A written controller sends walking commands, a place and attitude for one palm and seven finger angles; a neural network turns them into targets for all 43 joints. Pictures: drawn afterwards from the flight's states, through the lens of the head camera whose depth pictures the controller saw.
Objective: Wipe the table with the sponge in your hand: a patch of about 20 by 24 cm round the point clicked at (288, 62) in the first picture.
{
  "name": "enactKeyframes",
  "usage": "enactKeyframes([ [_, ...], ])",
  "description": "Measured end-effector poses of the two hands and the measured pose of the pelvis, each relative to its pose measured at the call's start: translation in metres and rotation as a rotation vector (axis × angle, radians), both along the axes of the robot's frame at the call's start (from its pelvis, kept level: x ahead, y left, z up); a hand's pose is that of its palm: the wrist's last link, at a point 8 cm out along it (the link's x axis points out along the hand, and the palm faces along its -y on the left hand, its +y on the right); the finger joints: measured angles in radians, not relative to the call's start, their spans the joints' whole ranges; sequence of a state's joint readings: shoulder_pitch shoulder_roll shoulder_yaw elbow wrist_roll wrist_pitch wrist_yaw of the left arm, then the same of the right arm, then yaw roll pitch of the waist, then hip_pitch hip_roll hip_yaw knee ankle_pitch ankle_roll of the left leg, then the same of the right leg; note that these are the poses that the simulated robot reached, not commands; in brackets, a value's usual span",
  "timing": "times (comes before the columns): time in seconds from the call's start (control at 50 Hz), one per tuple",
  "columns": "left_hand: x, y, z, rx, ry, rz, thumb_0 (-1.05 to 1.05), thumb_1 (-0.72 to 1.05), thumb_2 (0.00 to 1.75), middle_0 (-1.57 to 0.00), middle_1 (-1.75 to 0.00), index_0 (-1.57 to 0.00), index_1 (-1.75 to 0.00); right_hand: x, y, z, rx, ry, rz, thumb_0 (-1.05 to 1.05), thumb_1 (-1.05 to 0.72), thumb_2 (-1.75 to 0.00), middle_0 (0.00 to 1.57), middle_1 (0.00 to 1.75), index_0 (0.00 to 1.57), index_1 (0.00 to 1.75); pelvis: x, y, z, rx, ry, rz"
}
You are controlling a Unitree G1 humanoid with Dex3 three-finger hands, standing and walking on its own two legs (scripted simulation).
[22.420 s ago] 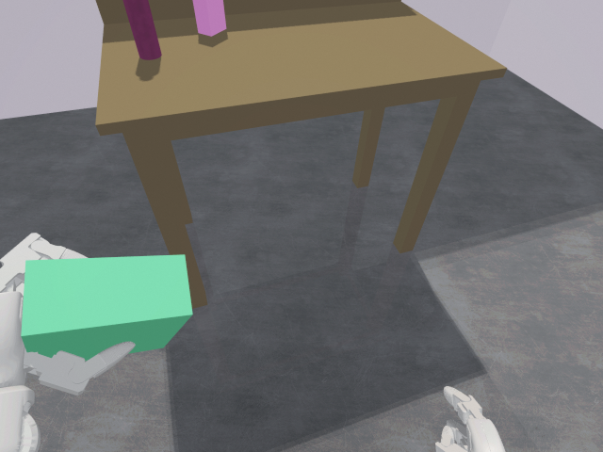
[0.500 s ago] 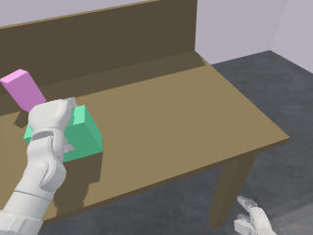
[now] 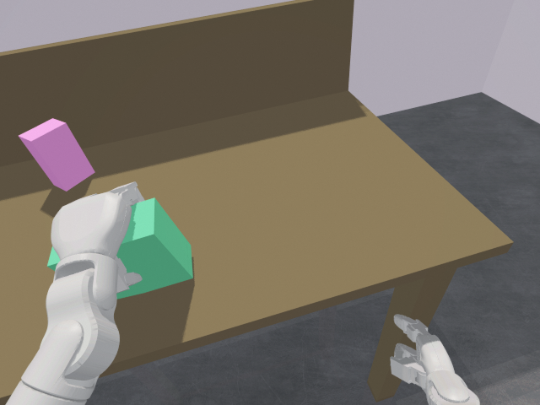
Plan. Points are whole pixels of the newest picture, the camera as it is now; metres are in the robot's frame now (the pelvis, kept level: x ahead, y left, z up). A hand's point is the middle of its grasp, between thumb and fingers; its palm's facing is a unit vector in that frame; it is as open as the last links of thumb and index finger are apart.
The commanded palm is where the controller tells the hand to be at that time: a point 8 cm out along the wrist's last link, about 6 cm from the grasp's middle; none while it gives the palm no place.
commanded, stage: slide across to the third lane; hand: left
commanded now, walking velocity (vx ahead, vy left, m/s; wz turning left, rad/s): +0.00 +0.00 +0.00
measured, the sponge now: (137, 261) +0.28 +0.25 +0.10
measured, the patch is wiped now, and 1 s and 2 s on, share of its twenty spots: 0.55 0.70 0.80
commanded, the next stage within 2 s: wipe forward along the third lane in 0.74 s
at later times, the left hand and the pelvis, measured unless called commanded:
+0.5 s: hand (140, 246) +0.26 +0.21 +0.16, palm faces +0.15 -0.04 -0.99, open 10.5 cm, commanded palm +0.23 +0.18 +0.21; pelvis -0.02 -0.02 +0.00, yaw +2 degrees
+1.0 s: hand (173, 237) +0.28 +0.18 +0.15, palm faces +0.11 -0.06 -0.99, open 10.5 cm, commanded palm +0.26 +0.16 +0.21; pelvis -0.03 -0.04 +0.00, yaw +1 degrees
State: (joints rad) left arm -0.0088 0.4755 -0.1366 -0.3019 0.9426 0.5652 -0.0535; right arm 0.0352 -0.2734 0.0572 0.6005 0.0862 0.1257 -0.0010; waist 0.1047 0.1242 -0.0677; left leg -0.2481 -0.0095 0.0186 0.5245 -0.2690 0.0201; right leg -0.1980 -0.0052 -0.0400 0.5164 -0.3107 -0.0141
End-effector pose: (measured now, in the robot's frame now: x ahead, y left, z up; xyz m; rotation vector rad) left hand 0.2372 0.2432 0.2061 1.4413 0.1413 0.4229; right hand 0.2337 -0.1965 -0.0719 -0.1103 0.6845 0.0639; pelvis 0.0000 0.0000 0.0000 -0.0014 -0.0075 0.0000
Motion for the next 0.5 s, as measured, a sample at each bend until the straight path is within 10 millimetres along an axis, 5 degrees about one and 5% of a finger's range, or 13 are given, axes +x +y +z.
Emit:
enactKeyframes([
  [0.2,-0.018,-0.01,-0.001,-0.02,-0.033,0.002,0.03,-0.49,1.01,-0.65,-1.33,-0.67,-1.32,-0.003,-0.001,0.001,0.006,-0.012,0.011,0.01,-0.91,-0.9,0.2,0.3,0.19,0.3,-0.005,-0.006,-0.001,0.002,-0.015,0.004],
  [0.5,-0.002,-0.035,0.001,0.037,0.044,-0.019,0.0,-0.51,1.02,-0.66,-1.33,-0.69,-1.3,-0.005,-0.002,-0.003,0.011,-0.049,0.047,0.01,-0.91,-0.9,0.2,0.3,0.18,0.29,-0.017,-0.02,-0.001,0.013,-0.038,0.035],
])
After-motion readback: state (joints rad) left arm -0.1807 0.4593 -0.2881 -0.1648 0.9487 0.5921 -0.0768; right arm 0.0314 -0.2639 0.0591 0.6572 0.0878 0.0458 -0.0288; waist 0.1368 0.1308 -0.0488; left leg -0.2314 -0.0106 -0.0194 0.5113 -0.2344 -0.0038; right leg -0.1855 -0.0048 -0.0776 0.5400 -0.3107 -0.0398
